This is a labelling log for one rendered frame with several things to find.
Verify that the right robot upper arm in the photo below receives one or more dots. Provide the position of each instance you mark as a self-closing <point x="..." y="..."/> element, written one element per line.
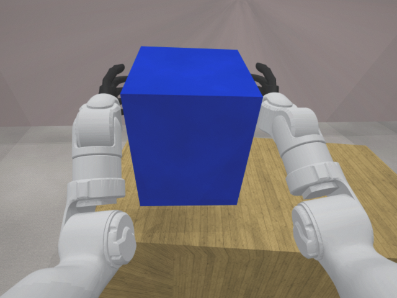
<point x="335" y="231"/>

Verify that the pedestal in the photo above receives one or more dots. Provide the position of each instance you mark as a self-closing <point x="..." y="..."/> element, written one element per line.
<point x="245" y="250"/>

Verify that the carton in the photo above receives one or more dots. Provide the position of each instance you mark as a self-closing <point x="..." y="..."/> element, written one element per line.
<point x="190" y="115"/>

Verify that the robot left hand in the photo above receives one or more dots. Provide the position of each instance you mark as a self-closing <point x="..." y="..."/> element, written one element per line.
<point x="110" y="82"/>

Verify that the robot left forearm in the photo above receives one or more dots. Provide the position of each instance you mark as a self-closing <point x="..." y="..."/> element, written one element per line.
<point x="96" y="153"/>

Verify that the robot right forearm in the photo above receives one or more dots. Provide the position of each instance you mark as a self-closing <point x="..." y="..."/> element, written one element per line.
<point x="311" y="172"/>

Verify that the robot right hand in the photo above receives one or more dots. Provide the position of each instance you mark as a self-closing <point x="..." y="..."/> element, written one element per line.
<point x="268" y="82"/>

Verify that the left robot upper arm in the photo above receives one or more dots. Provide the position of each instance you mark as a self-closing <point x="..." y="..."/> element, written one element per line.
<point x="93" y="245"/>

